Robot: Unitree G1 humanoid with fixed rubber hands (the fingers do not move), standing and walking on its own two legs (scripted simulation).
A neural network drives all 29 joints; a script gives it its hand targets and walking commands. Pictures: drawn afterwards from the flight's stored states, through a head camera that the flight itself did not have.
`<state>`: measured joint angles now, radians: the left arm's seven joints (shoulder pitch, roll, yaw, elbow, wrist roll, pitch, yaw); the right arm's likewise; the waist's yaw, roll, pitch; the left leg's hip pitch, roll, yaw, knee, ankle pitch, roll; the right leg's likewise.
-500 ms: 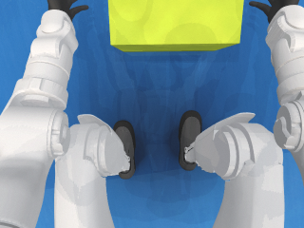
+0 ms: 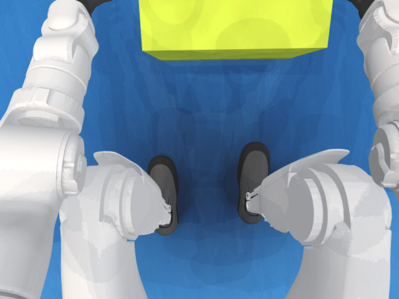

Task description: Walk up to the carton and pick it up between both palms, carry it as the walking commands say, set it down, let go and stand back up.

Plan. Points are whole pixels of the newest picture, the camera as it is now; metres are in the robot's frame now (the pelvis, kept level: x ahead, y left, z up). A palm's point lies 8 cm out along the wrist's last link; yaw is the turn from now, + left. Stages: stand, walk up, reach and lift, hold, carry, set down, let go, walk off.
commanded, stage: reach and lift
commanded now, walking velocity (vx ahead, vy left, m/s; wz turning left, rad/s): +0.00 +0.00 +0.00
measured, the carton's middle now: (229, 10) +0.54 -0.06 -0.26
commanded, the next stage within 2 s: none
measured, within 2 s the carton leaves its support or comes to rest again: leaves its support in 1.42 s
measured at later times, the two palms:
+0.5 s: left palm out of the picture +0.54 +0.13 -0.18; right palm out of the picture +0.53 -0.24 -0.18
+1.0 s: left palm out of the picture +0.54 +0.13 -0.18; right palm out of the picture +0.53 -0.24 -0.18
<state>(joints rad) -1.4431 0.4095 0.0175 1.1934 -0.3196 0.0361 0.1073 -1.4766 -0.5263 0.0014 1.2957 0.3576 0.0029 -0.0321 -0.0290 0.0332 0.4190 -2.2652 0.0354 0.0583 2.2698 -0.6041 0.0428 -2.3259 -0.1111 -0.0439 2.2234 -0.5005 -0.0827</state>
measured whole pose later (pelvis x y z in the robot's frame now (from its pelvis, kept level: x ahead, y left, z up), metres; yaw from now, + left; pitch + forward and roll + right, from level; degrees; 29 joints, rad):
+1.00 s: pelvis -0.01 +0.00 +0.00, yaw +0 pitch +33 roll +2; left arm -1.56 0.33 0.07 1.26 -0.26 0.02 0.12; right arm -1.62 -0.48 0.10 1.36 0.38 0.00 -0.07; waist -0.03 0.04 0.49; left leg -2.25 0.03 0.05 2.25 -0.57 0.03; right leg -2.32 -0.08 -0.04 2.20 -0.46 -0.08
